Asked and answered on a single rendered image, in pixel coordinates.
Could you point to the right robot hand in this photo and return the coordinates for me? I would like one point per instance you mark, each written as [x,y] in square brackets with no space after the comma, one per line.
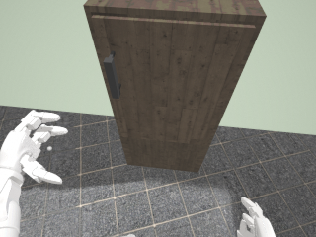
[258,224]

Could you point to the left robot forearm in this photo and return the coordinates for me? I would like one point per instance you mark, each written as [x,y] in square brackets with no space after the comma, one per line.
[10,212]

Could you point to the left robot hand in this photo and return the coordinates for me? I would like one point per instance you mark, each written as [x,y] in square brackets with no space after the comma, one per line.
[17,145]

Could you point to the handle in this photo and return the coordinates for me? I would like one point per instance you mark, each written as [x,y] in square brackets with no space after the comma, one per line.
[112,77]

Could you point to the cupboard door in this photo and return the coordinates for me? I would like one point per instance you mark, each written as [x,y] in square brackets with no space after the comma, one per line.
[175,75]

